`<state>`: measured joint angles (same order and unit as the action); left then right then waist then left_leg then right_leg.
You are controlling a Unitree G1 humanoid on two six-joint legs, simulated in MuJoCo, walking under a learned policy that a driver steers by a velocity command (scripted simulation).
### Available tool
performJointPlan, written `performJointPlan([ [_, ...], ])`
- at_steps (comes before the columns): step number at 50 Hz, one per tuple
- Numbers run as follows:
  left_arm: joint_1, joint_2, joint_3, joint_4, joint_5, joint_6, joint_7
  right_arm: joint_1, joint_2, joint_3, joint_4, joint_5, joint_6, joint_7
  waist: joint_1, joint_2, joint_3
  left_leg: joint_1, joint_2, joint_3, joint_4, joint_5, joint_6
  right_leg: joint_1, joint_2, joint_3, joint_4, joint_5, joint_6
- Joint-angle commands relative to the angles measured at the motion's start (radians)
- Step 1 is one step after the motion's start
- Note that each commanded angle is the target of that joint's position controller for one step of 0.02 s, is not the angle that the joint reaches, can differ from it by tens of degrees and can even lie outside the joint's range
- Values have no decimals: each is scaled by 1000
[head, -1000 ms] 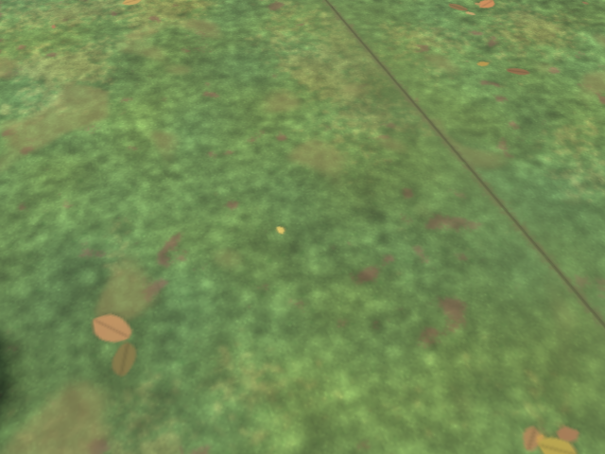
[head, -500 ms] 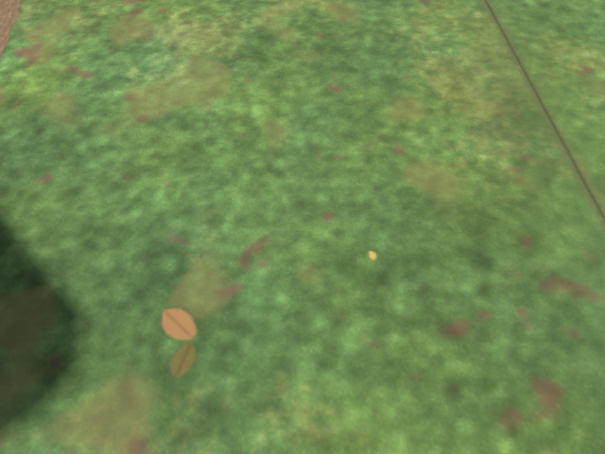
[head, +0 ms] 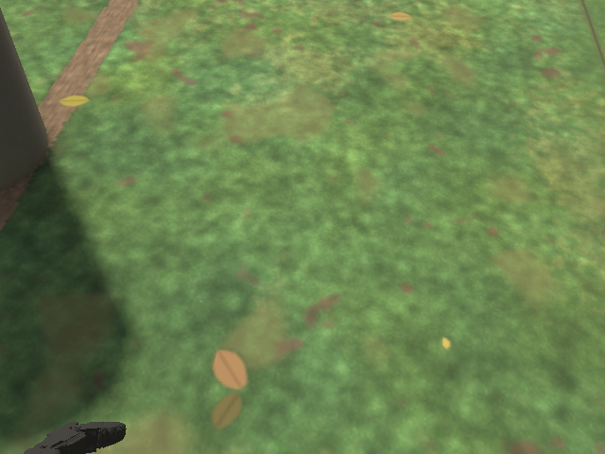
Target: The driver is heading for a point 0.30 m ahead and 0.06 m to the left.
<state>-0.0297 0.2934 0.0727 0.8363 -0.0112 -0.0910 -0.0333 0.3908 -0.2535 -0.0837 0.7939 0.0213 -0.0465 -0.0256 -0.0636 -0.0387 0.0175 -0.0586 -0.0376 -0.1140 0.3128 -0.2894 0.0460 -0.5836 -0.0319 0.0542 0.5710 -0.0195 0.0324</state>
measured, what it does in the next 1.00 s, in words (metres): walks ahead: right foot, then left foot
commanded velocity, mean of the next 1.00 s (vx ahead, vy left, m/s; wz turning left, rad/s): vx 0.16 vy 0.00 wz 0.21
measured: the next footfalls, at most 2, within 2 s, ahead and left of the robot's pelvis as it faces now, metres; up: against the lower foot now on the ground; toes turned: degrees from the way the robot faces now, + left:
right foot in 0.12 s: +0.25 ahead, -0.14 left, +0.00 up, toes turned +8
left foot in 0.52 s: +0.30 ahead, +0.12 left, +0.00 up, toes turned +9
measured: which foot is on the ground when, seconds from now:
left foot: down 0.00-0.14, up 0.16-0.50, down 0.52-1.00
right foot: up 0.00-0.10, down 0.12-1.00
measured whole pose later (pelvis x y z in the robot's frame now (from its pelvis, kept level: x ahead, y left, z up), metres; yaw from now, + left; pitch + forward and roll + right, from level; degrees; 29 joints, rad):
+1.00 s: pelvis +0.25 +0.00 -0.01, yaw +10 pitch -1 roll +0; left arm 0.15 0.27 0.02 1.06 0.00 0.01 0.02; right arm 0.11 -0.24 -0.06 0.85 -0.01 0.01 -0.01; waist 0.03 0.01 0.04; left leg -0.29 -0.02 -0.01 0.53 -0.23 0.02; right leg -0.10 -0.05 -0.03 0.49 -0.36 0.04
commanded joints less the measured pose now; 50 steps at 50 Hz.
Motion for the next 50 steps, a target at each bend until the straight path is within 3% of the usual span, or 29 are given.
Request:
performJointPlan([
  [1,-130,80,9,-96,-6,-25,-5,-2,-191,-52,-48,6,-12,-6,5,159,33,-64,230,-199,-74,144,147,61,18,1,-72,31,-5],
  [4,-38,122,25,-75,-7,-39,-5,-23,-187,-52,-52,3,-1,-8,52,196,10,-46,234,-241,14,223,124,188,29,-15,-103,-52,-33],
  [5,58,145,40,-47,-2,-44,0,-34,-164,-43,-59,-1,2,-7,99,192,-38,-64,188,-225,110,314,102,321,41,-32,-132,-61,-55],
  [6,205,185,56,-20,11,-48,6,-54,-119,-26,-78,-12,2,-2,167,147,-152,-159,122,-176,332,303,66,555,-50,47,-113,-84,-105],
  [7,347,278,76,-5,37,-42,14,19,-50,-6,-109,-15,-5,-4,162,-90,-318,-436,-9,-56,697,48,-16,893,-285,385,-133,-144,-225],
  [8,348,250,67,17,31,-35,4,85,-61,-2,-119,12,-15,-7,120,-326,-349,-639,-45,-68,910,-334,-37,954,-393,724,-274,-201,-319],
  [9,268,158,42,-4,17,-31,3,55,-154,-24,-95,21,-15,-10,116,-185,-213,-688,12,-98,1007,-287,-40,831,-366,611,-276,-168,-293],
  [10,206,107,27,-21,18,-22,5,-15,-175,-28,-99,11,-8,-10,110,-93,-133,-661,48,-61,1007,-227,-41,694,-326,425,-254,-12,-266],
  [11,158,76,14,-19,24,-14,3,-52,-167,-30,-103,-1,0,-12,88,-35,-81,-612,74,-36,964,-190,-45,566,-280,300,-258,145,-254],
  [12,135,59,7,-14,29,-13,4,-62,-156,-34,-108,-9,9,-13,64,-41,-63,-562,100,-30,908,-168,-44,484,-253,220,-264,249,-244],
  [14,128,75,7,11,33,-16,5,-48,-103,-23,-111,-9,25,-11,41,-68,-57,-471,101,4,804,-139,-52,391,-219,122,-295,382,-254],
  [18,100,125,15,38,18,-4,23,-112,-55,7,-137,-19,31,-4,37,-69,-105,-351,107,55,497,50,-68,371,-198,0,-314,500,-259],
  [23,140,150,12,74,-3,29,26,-200,-93,2,-148,-19,39,11,63,-57,-100,-241,70,98,258,175,-49,418,-196,-6,-260,310,-218],
  [25,155,119,-2,86,-12,37,27,-191,-110,-6,-139,-31,38,12,46,-38,-91,-119,58,100,107,280,-9,385,-156,-6,-188,138,-161],
  [26,195,79,-17,92,8,35,25,-183,-161,-18,-147,-38,39,4,56,36,-120,-14,147,5,86,531,23,340,-104,-40,-116,9,-100],
  [27,271,37,-31,97,42,30,20,-201,-207,-19,-169,-49,47,-5,115,179,-168,92,296,-143,131,771,107,246,-20,-100,-6,-318,-39],
  [28,297,6,-44,106,29,39,26,-213,-127,6,-152,-53,51,-1,112,254,-215,58,342,-199,113,640,194,254,-18,-76,2,-421,-11],
  [29,246,44,-40,97,20,51,32,-249,-93,13,-151,-45,50,9,106,217,-182,0,284,-181,94,474,169,280,-25,-65,-31,-373,-3],
  [31,224,73,-36,109,23,75,39,-323,-96,14,-152,-41,47,19,121,183,-118,-98,183,-82,102,272,76,321,-27,-68,-110,-247,-6],
  [33,219,114,-29,122,24,85,40,-312,-112,9,-141,-38,40,23,102,116,-59,-126,129,-29,129,302,35,324,-31,-70,-126,-204,-14],
  [38,206,94,-32,152,15,80,43,-285,-102,7,-94,-31,32,17,90,64,-114,-36,124,-4,202,582,48,369,-41,-66,-129,-90,-13],
  [44,195,88,-31,184,15,99,51,-314,-96,4,-45,-29,41,17,95,46,-83,-64,108,13,183,489,44,390,-36,-73,-147,-126,-14],
  [50,202,88,-33,210,17,99,60,-317,-97,3,16,-28,45,7,95,46,-54,-77,91,33,166,385,28,377,-34,-76,-163,-174,-16],
])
